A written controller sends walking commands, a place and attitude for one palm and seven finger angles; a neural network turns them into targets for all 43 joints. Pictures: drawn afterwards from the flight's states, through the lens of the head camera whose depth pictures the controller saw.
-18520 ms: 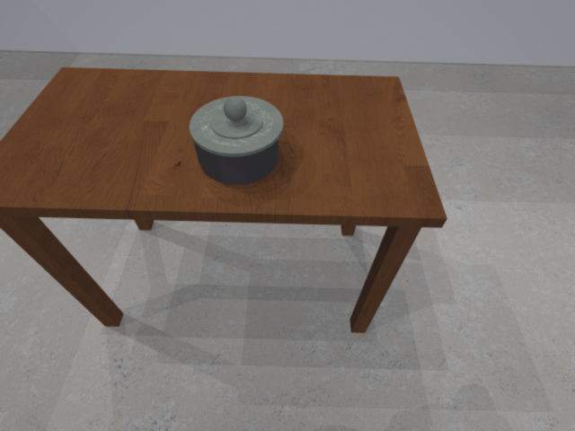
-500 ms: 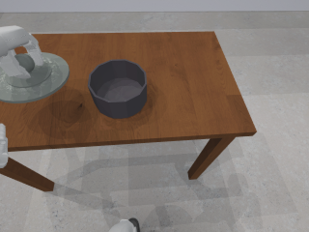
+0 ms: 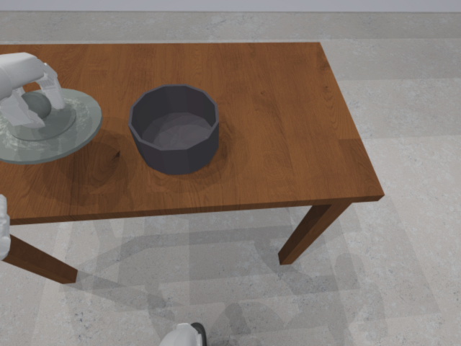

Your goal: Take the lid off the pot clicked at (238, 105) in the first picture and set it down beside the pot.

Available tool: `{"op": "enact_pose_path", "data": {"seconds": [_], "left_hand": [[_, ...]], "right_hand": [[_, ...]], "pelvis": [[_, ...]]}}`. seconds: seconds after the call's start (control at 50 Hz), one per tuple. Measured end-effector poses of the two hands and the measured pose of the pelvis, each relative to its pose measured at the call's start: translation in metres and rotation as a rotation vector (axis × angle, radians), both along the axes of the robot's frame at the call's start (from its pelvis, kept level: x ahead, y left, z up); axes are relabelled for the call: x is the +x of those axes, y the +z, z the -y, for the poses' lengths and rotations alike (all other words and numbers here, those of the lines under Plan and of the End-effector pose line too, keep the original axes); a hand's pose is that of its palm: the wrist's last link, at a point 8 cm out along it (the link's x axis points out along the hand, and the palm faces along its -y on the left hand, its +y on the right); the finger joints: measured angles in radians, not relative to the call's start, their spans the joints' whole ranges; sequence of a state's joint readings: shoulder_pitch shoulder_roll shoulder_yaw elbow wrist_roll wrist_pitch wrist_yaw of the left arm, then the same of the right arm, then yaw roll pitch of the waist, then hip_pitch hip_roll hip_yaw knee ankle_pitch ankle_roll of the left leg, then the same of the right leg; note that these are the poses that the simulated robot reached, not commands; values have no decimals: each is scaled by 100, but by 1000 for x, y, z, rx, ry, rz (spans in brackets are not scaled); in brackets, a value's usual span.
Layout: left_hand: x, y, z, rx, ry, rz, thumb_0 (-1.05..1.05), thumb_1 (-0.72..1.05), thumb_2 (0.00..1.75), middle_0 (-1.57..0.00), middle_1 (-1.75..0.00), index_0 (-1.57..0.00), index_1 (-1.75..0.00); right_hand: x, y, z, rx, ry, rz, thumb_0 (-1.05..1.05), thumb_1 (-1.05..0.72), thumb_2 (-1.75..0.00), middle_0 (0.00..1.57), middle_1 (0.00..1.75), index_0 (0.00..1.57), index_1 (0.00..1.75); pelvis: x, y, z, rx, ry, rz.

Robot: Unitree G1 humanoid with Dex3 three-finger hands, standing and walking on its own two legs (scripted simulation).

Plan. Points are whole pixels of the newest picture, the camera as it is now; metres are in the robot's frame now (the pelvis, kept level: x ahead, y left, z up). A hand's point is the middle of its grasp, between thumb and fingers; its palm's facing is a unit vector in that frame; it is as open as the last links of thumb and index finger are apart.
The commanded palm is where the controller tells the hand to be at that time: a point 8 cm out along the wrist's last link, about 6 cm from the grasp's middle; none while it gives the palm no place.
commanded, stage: lower the lid onto the table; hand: left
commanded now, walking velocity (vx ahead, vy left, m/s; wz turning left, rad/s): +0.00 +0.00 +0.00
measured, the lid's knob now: (35, 105) +0.50 +0.31 +0.10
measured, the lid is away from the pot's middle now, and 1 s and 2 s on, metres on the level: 0.23 0.24 0.25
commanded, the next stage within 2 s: open the fingers wide in 1.50 s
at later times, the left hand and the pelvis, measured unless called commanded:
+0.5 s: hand (33, 120) +0.48 +0.31 +0.09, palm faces -0.47 -0.12 -0.88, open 7.0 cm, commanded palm +0.54 +0.32 +0.16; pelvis +0.00 +0.01 -0.01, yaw -1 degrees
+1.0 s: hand (39, 130) +0.48 +0.32 +0.06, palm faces -0.48 -0.12 -0.87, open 7.0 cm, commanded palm +0.55 +0.31 +0.12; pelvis -0.01 +0.02 -0.02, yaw -1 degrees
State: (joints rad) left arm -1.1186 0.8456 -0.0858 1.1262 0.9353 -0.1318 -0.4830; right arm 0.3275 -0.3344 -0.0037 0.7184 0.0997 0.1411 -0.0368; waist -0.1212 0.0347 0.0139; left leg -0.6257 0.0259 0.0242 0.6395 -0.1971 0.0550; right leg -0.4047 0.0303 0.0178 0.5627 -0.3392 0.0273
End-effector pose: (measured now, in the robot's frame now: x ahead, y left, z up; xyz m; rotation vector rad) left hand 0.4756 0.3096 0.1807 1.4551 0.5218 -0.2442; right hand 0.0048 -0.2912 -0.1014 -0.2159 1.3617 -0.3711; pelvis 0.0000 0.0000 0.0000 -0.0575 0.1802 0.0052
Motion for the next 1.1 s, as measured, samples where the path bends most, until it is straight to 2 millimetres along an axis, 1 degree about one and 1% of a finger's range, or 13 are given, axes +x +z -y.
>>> {"op": "enact_pose_path", "data": {"seconds": [0.14, 0.28, 0.48, 0.86, 1.1], "left_hand": [[3, -7, -5, -21, 2, 14, 0, 40, 54, -66, -99, -65, -97], [3, -17, -12, 0, 9, -9, 0, 40, 54, -66, -99, -65, -98], [7, -32, -8, -21, -30, -1, 0, 40, 54, -66, -99, -65, -97], [11, -54, -15, -12, -13, -12, 0, 41, 54, -66, -99, -65, -98], [12, -71, -14, -29, -19, -12, 0, 41, 54, -66, -99, -65, -98]], "right_hand": [[-5, 1, -4, -11, -12, 4, 0, -91, -89, 21, 30, 20, 30], [-16, 1, -8, -15, -15, -29, 0, -91, -89, 21, 30, 20, 30], [-24, 0, -12, -29, -20, -47, 0, -90, -89, 21, 30, 20, 30], [-39, -4, -19, -35, -28, -84, 0, -90, -89, 21, 30, 20, 30], [-41, -8, -21, -39, -25, -94, 0, -90, -89, 21, 30, 20, 30]], "pelvis": [[0, -2, -3, -3, -8, -13], [-2, -4, -7, -9, -6, -28], [-4, -7, -12, -14, -9, -44], [-8, -15, -15, -28, -10, -82], [-11, -21, -16, -35, -9, -101]]}}
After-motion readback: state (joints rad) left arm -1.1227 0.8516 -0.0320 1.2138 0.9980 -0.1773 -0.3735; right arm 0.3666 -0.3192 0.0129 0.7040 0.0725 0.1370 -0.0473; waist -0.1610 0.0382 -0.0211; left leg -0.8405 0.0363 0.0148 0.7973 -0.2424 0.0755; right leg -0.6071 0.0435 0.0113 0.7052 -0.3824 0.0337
